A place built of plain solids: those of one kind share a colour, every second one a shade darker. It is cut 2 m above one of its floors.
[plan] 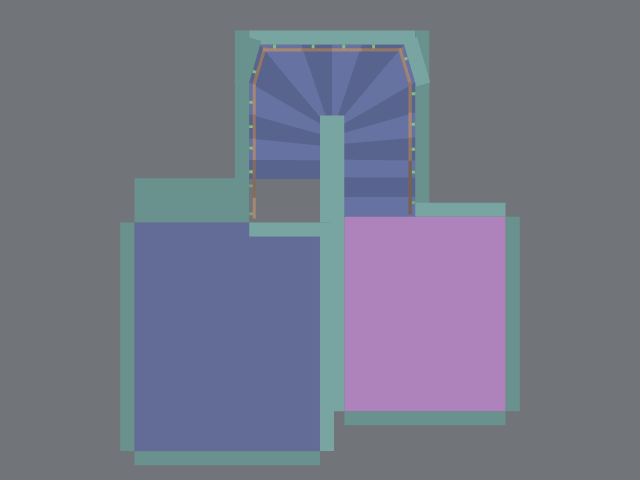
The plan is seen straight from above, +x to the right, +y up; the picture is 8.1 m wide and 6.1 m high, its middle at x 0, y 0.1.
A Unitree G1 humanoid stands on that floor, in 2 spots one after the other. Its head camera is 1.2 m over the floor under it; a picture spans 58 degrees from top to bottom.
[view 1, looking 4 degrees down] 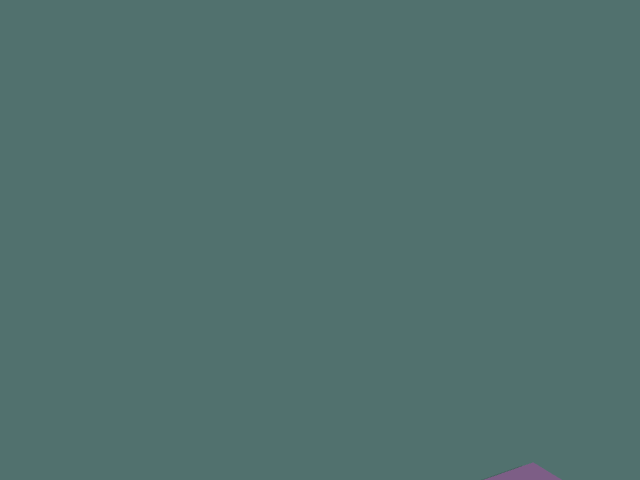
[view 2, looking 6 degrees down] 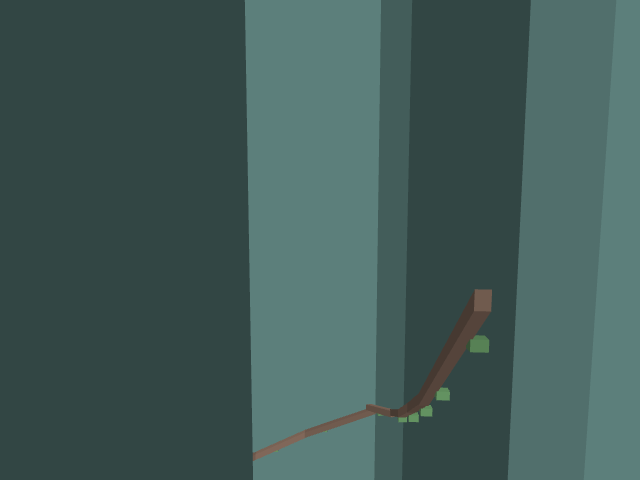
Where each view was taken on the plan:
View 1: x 1.68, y -1.36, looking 155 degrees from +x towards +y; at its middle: wall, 1.52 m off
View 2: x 0.81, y -0.60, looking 93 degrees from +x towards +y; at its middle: wall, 3.21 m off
